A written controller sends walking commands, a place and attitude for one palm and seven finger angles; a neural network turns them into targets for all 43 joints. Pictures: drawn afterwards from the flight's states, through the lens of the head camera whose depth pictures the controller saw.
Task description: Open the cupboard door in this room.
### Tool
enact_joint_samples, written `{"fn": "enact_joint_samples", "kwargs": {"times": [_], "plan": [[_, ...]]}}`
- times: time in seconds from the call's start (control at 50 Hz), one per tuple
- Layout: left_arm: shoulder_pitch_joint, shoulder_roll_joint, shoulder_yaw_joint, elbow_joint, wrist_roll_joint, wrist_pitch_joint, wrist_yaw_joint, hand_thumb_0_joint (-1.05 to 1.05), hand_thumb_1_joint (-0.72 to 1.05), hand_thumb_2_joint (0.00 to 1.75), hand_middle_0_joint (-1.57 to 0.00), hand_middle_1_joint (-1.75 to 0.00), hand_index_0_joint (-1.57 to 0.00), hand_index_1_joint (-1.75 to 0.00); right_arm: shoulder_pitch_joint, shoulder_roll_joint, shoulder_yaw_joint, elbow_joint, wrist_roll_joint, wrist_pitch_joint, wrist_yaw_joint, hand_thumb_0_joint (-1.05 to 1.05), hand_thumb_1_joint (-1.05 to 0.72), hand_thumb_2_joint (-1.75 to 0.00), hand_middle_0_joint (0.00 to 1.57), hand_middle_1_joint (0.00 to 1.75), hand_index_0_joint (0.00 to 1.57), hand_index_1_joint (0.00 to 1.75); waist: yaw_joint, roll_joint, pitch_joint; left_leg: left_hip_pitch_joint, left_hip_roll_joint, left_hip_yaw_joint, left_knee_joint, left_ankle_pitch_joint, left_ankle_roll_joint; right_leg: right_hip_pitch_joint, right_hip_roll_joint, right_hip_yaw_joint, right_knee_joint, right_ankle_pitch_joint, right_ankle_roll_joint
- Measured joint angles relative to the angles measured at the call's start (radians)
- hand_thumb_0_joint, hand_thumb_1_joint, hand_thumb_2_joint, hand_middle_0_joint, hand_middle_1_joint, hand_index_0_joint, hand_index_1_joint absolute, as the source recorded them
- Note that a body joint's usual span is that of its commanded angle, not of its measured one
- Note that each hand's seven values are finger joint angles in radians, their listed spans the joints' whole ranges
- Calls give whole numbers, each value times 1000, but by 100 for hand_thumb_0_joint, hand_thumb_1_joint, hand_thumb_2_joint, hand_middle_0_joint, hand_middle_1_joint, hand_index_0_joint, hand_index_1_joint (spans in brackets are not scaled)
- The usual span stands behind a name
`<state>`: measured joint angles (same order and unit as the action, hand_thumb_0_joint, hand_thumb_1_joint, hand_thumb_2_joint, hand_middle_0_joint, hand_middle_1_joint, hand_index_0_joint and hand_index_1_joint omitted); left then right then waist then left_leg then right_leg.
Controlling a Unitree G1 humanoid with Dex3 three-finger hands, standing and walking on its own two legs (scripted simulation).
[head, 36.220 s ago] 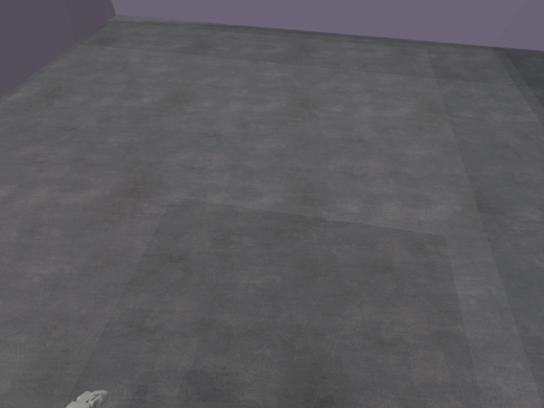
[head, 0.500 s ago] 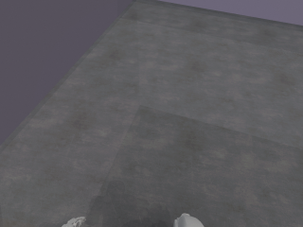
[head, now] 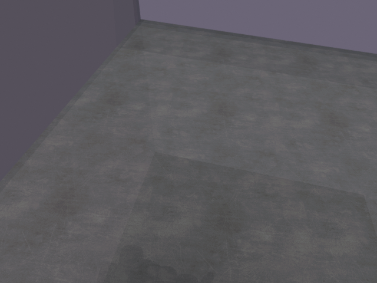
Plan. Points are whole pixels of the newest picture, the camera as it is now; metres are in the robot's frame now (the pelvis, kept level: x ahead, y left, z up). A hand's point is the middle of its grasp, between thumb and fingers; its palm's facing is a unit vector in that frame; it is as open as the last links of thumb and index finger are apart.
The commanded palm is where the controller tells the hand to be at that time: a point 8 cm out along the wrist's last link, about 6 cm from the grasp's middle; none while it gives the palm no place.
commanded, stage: walk to a spot facing it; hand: left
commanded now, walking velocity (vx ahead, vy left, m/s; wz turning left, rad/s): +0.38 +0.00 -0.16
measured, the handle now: out of the picture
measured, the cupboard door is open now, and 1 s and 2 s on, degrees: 47 47 47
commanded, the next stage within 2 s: turn to face it in 0.24 s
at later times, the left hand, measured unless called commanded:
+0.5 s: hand (136, 256) +0.21 +0.14 -0.17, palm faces +0.11 -0.98 -0.17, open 7.3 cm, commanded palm none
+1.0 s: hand (145, 209) +0.32 +0.14 -0.15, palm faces +0.38 -0.89 -0.25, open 7.4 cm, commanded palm none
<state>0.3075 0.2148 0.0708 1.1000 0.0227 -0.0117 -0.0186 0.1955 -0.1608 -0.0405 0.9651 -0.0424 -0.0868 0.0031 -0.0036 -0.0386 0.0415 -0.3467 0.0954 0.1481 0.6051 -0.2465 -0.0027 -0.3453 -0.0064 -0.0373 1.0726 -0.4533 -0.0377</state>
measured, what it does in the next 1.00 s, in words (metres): walks ahead, turning left: right foot, then left foot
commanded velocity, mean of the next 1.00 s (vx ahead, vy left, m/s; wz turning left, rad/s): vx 0.09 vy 0.00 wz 0.41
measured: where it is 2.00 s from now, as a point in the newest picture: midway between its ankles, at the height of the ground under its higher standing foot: (208, 247)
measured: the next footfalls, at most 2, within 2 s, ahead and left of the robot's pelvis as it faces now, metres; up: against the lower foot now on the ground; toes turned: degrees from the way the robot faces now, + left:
right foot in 0.20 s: +0.20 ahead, -0.15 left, +0.00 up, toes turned -7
left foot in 0.50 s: +0.35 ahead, +0.08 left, +0.00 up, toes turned +11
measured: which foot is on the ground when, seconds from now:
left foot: down 0.00-0.20, up 0.22-0.48, down 0.50-0.80, up 0.82-1.00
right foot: up 0.00-0.18, down 0.20-0.52, up 0.54-0.78, down 0.80-1.00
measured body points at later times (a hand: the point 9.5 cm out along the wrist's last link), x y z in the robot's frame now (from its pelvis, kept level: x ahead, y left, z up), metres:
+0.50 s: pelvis +0.23 -0.03 +0.01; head +0.25 -0.02 +0.45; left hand +0.21 +0.19 -0.16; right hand +0.31 -0.27 -0.14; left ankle +0.31 +0.08 -0.72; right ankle +0.16 -0.14 -0.72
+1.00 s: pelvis +0.32 -0.08 +0.01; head +0.36 -0.06 +0.46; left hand +0.30 +0.18 -0.13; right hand +0.50 -0.29 -0.13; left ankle +0.28 +0.05 -0.68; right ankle +0.33 -0.19 -0.73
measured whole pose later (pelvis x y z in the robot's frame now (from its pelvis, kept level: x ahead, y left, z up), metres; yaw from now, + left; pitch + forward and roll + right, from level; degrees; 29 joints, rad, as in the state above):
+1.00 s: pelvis +0.32 -0.08 +0.01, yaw +22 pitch +1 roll +3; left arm 0.19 0.21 0.05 0.90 0.03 -0.01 0.02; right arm 0.15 -0.24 -0.08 0.92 -0.01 0.06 0.02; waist -0.01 -0.04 0.08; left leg -0.45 0.02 0.09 0.88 -0.46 -0.06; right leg -0.21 -0.13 -0.16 0.54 -0.33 0.01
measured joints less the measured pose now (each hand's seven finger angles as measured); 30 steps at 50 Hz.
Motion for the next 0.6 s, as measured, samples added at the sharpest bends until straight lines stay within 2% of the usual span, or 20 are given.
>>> {"fn": "enact_joint_samples", "kwargs": {"times": [0.02,0.06,0.1,0.16,0.18,0.2,0.22,0.24,0.28,0.32,0.36,0.44,0.48,0.5,0.52,0.54,0.56,0.6], "plan": [[-14,1,2,-3,2,4,-4,1,92,90,-20,-30,-20,-30,13,5,2,4,0,-1,-4,0,-91,-90,20,30,20,30,2,-1,-2,23,-5,2,-24,-6,-6,-46,-13,-5,53,29,4],[-47,-6,2,-23,4,6,-13,1,91,90,-19,-30,-20,-30,42,7,-1,23,1,1,-13,0,-92,-90,20,30,20,30,10,9,-2,75,-10,2,-88,6,-19,-104,-44,-18,20,72,14],[-76,-19,-2,-51,2,2,-21,1,91,90,-19,-30,-19,-30,68,-6,-4,47,2,11,-11,0,-94,-90,20,30,20,30,14,29,0,123,-7,2,-140,7,-25,-117,-68,-35,-135,102,21],[-108,-30,-6,-86,3,-13,-29,1,91,90,-19,-30,-19,-30,104,-22,-6,81,4,36,-1,0,-94,-90,20,30,20,30,8,50,4,175,9,0,-139,-36,-43,-85,-76,-60,-352,168,28],[-112,-26,-6,-96,3,-20,-30,1,91,90,-19,-30,-19,-30,120,-23,-6,91,6,44,2,0,-93,-90,20,30,20,30,7,48,3,183,14,0,-111,-67,-50,-60,-74,-63,-413,169,27],[-112,-18,-6,-108,5,-30,-29,1,91,90,-19,-30,-20,-30,138,-21,-7,97,9,53,5,0,-93,-90,20,30,20,30,6,33,-4,174,12,1,-54,-125,-42,-38,-78,-51,-466,166,17],[-117,-18,-3,-110,5,-39,-23,1,91,90,-20,-30,-20,-30,145,-24,-9,108,14,65,8,0,-93,-90,20,30,20,30,10,33,-5,146,15,-12,46,-200,-33,-41,-76,-52,-447,213,12],[-123,-26,-4,-108,3,-44,-15,0,91,90,-20,-30,-20,-30,142,-31,-11,120,17,79,9,0,-93,-90,20,30,20,30,10,45,0,107,17,-41,168,-248,-25,-34,-68,-64,-418,201,8],[-116,-42,-10,-102,2,-49,0,0,91,90,-20,-30,-20,-30,126,-41,-16,135,19,93,9,1,-92,-90,20,30,20,30,6,61,3,17,11,-80,372,-242,-18,11,-53,-86,-432,160,4],[-92,-52,-11,-90,2,-52,15,0,91,90,-20,-30,-20,-30,102,-41,-19,132,18,92,8,1,-92,-90,20,30,20,30,-1,55,-1,-52,9,-78,432,-199,-21,69,-43,-98,-501,157,9],[-67,-46,-7,-71,2,-58,25,0,93,90,-20,-30,-20,-30,76,-31,-19,113,19,85,8,1,-92,-90,20,30,20,30,-6,37,-6,-91,8,-62,370,-160,-28,123,-39,-104,-573,169,11],[-29,-40,-17,-27,-1,-58,23,0,93,90,-20,-30,-20,-30,18,-12,-9,72,25,65,12,1,-92,-90,20,30,19,30,-4,8,10,-95,-15,-32,111,-38,-27,215,-41,-117,-646,154,19],[-14,-42,-21,-12,-5,-50,24,0,92,90,-20,-30,-20,-30,-4,-8,-1,57,26,54,13,1,-92,-90,20,30,19,30,-2,6,24,-67,-32,-18,-10,64,-16,247,-44,-131,-619,111,33],[-1,-46,-24,-11,-7,-44,25,0,92,90,-20,-30,-20,-30,-10,-12,3,47,24,48,15,1,-92,-90,20,30,19,30,2,15,27,-48,-33,-19,-57,162,-1,245,-41,-139,-568,76,40],[9,-48,-25,-12,-11,-35,26,0,92,90,-20,-30,-20,-30,-16,-15,5,39,21,42,13,1,-91,-90,20,30,19,30,5,23,25,-43,-30,-27,-46,153,21,215,-44,-144,-475,40,49],[8,-43,-26,-12,-12,-22,30,0,92,90,-20,-30,-20,-30,-26,-9,7,34,18,41,7,1,-91,-90,20,30,19,30,2,14,30,-49,-36,-29,-6,96,37,169,-50,-122,-344,-32,57],[-3,-37,-25,-15,-13,-6,34,0,91,90,-20,-30,-20,-30,-32,-2,10,28,18,42,2,1,-91,-90,20,30,20,30,0,5,36,-52,-44,-33,23,51,45,118,-47,-90,-215,-87,64],[-40,-28,-20,-26,-12,19,36,1,91,90,-20,-30,-20,-30,-30,4,15,17,17,50,-9,0,-91,-90,20,30,20,30,-1,5,40,-52,-56,-56,32,18,43,23,-39,-52,-40,-114,76]]}}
